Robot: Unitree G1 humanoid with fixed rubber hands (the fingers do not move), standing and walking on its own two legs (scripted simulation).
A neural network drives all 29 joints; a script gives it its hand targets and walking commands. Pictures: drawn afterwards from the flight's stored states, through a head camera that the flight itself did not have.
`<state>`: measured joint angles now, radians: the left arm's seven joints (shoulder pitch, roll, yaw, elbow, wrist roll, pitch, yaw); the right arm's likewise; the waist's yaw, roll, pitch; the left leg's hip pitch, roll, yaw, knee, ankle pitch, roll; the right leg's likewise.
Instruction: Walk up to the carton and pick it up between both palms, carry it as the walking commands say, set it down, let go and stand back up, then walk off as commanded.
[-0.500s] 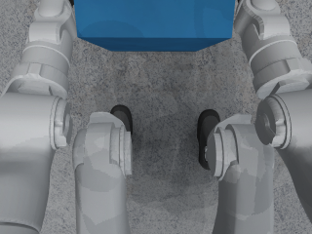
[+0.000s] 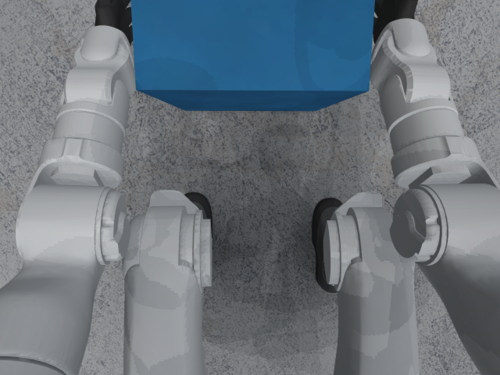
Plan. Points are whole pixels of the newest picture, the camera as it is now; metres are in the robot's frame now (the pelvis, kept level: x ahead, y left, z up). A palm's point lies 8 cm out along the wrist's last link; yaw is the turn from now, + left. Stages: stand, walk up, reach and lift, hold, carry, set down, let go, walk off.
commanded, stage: reach and lift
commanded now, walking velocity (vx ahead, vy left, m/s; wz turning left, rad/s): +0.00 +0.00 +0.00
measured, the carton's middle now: (251, 52) +0.51 +0.04 -0.23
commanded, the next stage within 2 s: none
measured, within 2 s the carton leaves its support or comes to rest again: neither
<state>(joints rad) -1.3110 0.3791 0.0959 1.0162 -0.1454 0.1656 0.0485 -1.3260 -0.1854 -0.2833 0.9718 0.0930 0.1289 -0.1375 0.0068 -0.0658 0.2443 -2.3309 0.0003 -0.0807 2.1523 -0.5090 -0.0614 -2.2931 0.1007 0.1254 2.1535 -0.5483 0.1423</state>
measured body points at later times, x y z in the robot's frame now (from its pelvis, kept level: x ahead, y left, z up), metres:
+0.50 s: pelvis -0.02 -0.01 +0.04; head +0.36 +0.04 +0.27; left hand +0.55 +0.22 -0.12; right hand +0.57 -0.13 -0.10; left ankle +0.12 +0.14 -0.34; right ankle +0.12 -0.15 -0.34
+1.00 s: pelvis -0.03 +0.00 +0.06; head +0.30 +0.05 +0.37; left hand +0.54 +0.22 -0.02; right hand +0.55 -0.13 -0.01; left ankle +0.12 +0.14 -0.34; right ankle +0.12 -0.15 -0.34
